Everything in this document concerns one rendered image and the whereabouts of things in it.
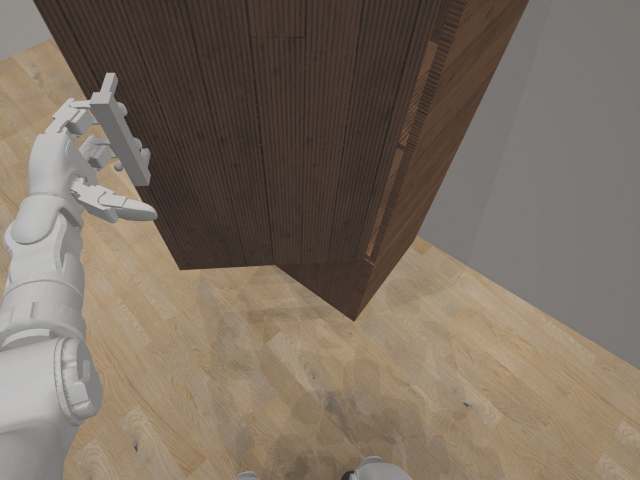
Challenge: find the cupboard door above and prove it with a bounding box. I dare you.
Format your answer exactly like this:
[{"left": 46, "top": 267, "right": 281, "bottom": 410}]
[{"left": 33, "top": 0, "right": 441, "bottom": 270}]

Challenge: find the left robot forearm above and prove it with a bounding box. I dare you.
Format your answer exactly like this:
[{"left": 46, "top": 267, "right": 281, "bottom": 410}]
[{"left": 0, "top": 195, "right": 86, "bottom": 352}]

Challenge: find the robot left hand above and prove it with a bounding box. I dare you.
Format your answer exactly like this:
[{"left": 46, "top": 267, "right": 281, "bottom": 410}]
[{"left": 28, "top": 98, "right": 157, "bottom": 224}]

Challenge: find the robot right shin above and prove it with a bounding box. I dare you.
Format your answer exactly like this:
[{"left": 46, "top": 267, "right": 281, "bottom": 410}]
[{"left": 357, "top": 456, "right": 383, "bottom": 469}]

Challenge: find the handle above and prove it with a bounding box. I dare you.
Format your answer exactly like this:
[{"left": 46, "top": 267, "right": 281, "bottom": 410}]
[{"left": 89, "top": 73, "right": 151, "bottom": 186}]

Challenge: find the left robot upper arm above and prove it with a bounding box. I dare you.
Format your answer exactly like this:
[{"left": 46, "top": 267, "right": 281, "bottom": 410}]
[{"left": 0, "top": 337, "right": 103, "bottom": 480}]

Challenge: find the robot shin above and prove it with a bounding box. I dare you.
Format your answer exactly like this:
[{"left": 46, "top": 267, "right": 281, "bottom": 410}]
[
  {"left": 237, "top": 471, "right": 259, "bottom": 479},
  {"left": 357, "top": 456, "right": 383, "bottom": 469}
]

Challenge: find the robot left shin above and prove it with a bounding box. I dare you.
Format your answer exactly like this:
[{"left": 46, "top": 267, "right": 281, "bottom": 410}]
[{"left": 237, "top": 471, "right": 259, "bottom": 479}]

